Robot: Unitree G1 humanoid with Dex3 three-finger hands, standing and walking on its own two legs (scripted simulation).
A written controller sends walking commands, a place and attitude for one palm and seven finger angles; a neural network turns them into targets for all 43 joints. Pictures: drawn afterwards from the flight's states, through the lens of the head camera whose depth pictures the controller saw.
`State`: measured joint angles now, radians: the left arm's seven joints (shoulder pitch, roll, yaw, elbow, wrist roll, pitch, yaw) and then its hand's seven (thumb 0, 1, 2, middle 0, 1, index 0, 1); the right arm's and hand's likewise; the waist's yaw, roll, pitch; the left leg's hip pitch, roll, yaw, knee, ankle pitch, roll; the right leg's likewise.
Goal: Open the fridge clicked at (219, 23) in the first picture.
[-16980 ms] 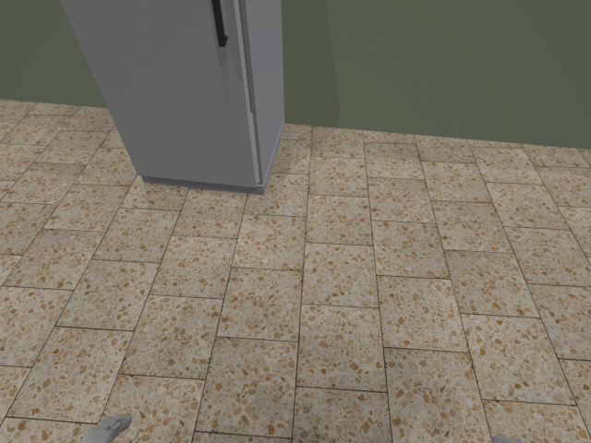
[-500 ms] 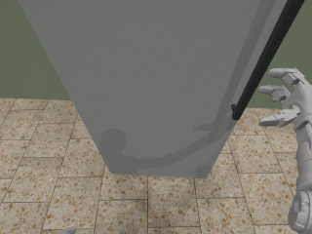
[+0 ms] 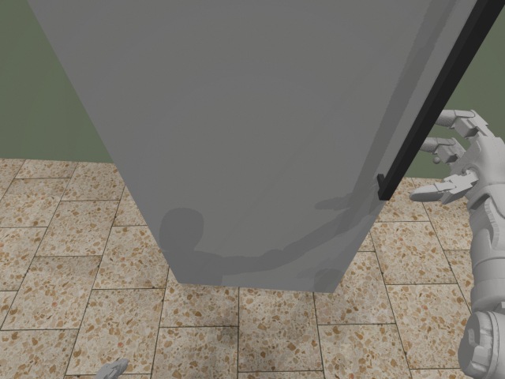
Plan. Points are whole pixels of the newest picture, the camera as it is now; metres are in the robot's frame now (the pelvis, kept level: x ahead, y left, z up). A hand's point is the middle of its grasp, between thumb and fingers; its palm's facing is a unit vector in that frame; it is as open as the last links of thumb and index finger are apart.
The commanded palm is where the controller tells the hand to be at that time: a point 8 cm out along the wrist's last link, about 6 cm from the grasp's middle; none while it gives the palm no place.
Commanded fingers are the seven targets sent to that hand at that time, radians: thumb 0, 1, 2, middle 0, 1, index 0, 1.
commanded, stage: feel for the door with the fingertips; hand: right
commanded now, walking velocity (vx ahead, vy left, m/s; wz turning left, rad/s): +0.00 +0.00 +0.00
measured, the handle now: (432, 93) +0.49 -0.19 +0.22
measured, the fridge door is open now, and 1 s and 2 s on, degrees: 0 0 0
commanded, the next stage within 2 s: slide the fingers in behind the handle in 0.20 s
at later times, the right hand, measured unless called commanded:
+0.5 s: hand (436, 159) +0.44 -0.22 +0.13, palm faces -0.03 +1.00 +0.01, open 13.5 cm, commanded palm +0.42 -0.27 +0.13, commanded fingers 0.00 0.50 -0.30 0.30 1.20 0.30 1.20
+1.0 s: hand (431, 163) +0.44 -0.22 +0.13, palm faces -0.02 +1.00 +0.02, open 13.8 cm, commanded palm +0.41 -0.26 +0.13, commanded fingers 0.00 0.50 -0.30 0.30 1.20 0.30 1.20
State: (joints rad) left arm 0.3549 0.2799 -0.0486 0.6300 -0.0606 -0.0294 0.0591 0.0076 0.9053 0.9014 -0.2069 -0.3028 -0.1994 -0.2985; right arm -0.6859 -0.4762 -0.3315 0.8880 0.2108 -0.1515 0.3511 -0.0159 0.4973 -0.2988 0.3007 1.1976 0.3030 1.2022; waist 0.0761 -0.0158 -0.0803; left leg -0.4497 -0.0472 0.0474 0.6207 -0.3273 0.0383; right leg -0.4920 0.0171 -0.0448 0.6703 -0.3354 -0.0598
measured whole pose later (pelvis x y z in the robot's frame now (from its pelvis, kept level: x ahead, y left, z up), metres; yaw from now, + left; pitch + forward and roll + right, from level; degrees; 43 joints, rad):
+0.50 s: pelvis -0.02 -0.01 -0.01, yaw +0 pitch +10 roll +2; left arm 0.39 0.29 -0.06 0.65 -0.05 -0.03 0.06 0.01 0.91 0.90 -0.21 -0.30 -0.20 -0.30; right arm -0.82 -0.53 -0.35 1.08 0.18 -0.21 0.37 -0.02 0.50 -0.30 0.37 1.24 0.38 1.25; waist 0.11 -0.01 -0.07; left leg -0.52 -0.04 0.05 0.66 -0.32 0.03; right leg -0.57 0.02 -0.05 0.71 -0.32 -0.07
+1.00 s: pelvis -0.01 -0.01 +0.00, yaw +0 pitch +10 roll +2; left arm 0.37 0.27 -0.05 0.63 -0.05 -0.04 0.05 0.01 0.91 0.90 -0.21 -0.30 -0.20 -0.30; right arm -0.73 -0.45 -0.32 0.94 0.19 -0.17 0.30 -0.02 0.50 -0.30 0.32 1.21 0.32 1.22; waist 0.09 -0.01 -0.09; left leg -0.50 -0.04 0.04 0.65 -0.33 0.02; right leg -0.54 0.03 -0.05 0.71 -0.34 -0.08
